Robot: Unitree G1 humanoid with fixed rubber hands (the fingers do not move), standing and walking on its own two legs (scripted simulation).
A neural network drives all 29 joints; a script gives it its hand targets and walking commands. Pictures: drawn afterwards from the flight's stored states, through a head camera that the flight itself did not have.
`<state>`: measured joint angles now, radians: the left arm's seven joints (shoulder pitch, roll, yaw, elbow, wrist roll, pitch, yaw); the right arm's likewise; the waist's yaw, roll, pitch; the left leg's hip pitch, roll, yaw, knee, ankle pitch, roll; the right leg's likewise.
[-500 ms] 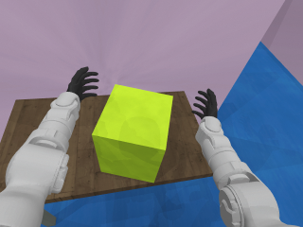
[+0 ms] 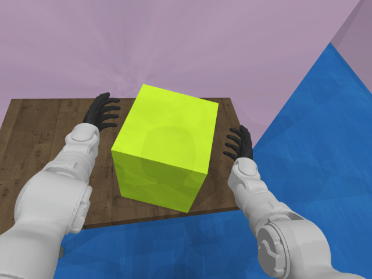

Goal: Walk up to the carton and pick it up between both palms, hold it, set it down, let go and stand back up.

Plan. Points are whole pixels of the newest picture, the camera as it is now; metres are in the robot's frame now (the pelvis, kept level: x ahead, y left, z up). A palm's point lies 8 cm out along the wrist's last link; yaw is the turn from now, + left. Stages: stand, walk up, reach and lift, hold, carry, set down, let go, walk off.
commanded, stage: reach and lift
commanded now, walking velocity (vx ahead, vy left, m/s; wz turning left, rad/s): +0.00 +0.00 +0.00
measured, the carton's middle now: (166, 152) +0.46 +0.01 -0.06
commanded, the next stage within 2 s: none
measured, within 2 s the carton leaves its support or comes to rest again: neither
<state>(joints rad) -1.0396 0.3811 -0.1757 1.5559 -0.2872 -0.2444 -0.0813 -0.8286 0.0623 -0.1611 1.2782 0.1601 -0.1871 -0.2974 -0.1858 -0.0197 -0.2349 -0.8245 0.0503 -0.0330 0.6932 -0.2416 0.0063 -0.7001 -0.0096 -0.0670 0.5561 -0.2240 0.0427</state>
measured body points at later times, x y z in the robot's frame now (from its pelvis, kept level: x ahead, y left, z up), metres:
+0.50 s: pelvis +0.00 +0.02 -0.04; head +0.11 +0.08 +0.40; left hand +0.50 +0.16 -0.01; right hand +0.41 -0.16 -0.02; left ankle +0.03 +0.11 -0.71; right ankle +0.01 -0.15 -0.72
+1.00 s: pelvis +0.00 +0.02 -0.04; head +0.11 +0.09 +0.39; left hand +0.50 +0.15 -0.01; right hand +0.42 -0.14 -0.01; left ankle +0.03 +0.11 -0.72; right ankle +0.01 -0.15 -0.72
